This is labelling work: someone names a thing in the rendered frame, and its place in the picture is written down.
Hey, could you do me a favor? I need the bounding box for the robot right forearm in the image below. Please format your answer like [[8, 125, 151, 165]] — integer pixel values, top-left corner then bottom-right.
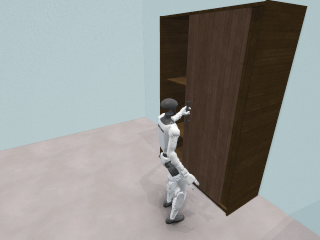
[[169, 152, 189, 177]]

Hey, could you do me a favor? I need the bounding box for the left robot hand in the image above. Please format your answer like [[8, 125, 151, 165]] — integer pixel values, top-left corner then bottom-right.
[[180, 106, 191, 116]]

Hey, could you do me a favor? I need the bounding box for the right robot upper arm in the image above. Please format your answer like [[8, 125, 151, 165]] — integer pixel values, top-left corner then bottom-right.
[[166, 125, 180, 159]]

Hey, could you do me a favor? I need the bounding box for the humanoid robot torso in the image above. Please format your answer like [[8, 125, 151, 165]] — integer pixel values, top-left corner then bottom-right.
[[158, 115, 178, 169]]

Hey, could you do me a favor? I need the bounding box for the right robot foot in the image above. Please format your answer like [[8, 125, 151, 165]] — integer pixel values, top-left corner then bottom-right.
[[165, 214, 185, 225]]

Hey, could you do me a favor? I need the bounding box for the wardrobe door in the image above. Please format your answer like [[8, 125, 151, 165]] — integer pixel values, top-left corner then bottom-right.
[[182, 7, 253, 205], [220, 6, 264, 208]]

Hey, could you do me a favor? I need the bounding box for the robot left forearm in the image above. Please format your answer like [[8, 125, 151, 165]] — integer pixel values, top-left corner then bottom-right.
[[171, 112, 182, 122]]

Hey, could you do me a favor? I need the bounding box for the handle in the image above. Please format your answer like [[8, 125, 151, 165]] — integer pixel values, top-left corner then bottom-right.
[[185, 101, 191, 123]]

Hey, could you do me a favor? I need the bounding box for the right robot hand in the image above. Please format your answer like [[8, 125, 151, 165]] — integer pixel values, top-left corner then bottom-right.
[[184, 173, 199, 190]]

